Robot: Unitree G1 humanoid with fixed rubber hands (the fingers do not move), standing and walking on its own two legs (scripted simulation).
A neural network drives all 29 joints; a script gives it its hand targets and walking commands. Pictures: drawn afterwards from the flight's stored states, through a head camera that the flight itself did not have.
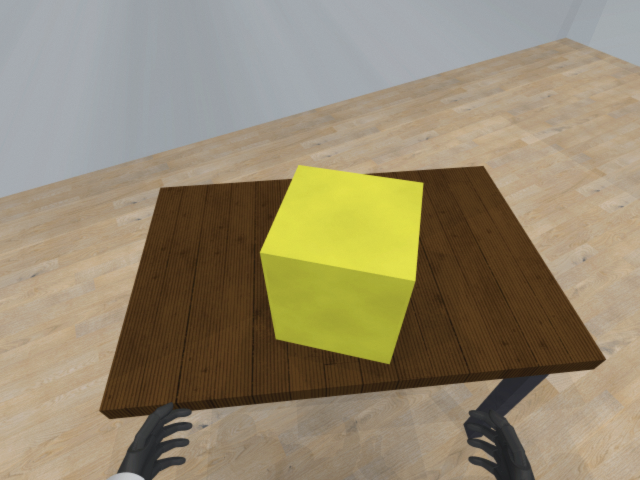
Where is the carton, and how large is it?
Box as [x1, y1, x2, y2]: [260, 165, 422, 363]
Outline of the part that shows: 298,165 260,251 275,337 277,339 389,363 415,280 422,183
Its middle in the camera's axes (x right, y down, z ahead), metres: +0.05 +0.05 +0.66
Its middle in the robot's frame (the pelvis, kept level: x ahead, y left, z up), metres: +0.45 -0.04 -0.06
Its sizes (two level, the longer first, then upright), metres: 0.210 0.200 0.250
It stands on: a table, 0.58 m high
